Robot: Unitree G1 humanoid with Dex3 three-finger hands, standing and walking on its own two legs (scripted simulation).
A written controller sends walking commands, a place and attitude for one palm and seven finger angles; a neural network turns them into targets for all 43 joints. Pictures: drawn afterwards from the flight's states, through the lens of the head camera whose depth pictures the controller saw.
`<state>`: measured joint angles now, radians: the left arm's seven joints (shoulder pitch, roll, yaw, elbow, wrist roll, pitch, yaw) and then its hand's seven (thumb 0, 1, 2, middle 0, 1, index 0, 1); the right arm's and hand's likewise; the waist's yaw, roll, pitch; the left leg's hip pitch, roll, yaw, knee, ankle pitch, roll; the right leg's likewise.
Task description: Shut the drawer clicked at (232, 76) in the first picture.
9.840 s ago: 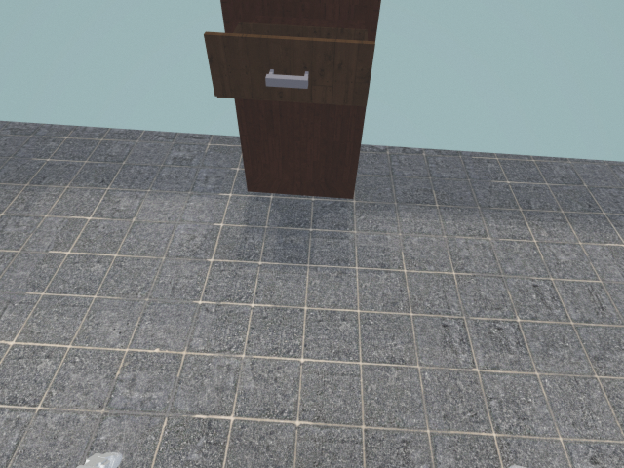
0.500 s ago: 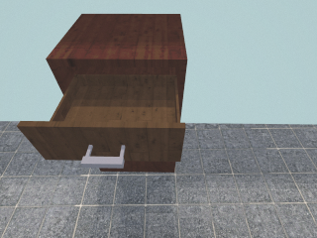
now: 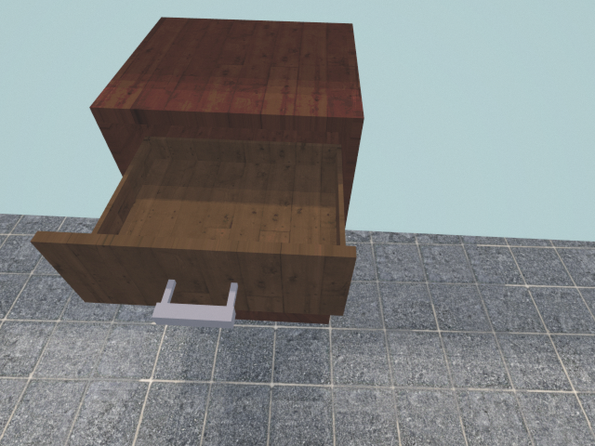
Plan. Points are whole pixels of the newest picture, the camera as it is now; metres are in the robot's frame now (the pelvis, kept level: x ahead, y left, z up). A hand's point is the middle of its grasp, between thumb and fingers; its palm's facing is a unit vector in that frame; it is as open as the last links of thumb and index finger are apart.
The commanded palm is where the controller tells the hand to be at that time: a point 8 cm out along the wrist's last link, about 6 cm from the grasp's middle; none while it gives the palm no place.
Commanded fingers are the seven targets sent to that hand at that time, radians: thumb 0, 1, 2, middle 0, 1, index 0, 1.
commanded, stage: look again from close up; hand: left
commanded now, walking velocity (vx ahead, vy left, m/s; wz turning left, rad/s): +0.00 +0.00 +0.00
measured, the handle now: (198, 301) +0.32 +0.18 -0.03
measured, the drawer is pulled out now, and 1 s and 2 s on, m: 0.29 0.29 0.29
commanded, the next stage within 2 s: raise the hand and make a fist in 0.20 s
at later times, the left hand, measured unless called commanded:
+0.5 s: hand (167, 406) +0.17 +0.18 -0.02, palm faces +0.26 -0.96 -0.11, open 6.9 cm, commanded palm +0.09 +0.21 -0.05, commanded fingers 0.00 0.90 0.90 -0.42 -0.54 -0.42 -0.54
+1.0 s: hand (184, 424) +0.15 +0.15 -0.01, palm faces -0.03 -1.00 -0.03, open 4.4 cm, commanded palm +0.11 +0.21 +0.00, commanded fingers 0.00 0.90 0.90 -0.92 -1.08 -0.92 -1.08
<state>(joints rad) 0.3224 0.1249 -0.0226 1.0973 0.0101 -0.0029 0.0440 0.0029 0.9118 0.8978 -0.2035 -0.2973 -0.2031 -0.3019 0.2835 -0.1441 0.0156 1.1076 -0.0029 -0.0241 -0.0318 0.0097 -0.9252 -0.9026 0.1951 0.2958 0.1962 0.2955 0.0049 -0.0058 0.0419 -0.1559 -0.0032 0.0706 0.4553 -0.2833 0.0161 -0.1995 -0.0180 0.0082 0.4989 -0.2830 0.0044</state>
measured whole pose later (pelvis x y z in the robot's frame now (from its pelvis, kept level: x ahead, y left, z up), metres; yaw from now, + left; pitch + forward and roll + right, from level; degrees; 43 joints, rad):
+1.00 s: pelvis -0.04 -0.02 -0.07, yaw +4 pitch +11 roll -2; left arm 0.47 0.21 0.08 -0.13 -0.23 -0.32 -0.28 0.01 0.91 0.90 -0.73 -0.87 -0.73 -0.88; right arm 0.21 -0.18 0.04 0.53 0.04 -0.21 -0.04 0.01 -0.91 -0.90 0.20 0.30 0.20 0.30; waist 0.00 0.04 -0.11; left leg -0.77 0.03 -0.05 1.08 -0.50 -0.02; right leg -0.74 -0.01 -0.10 1.04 -0.49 -0.03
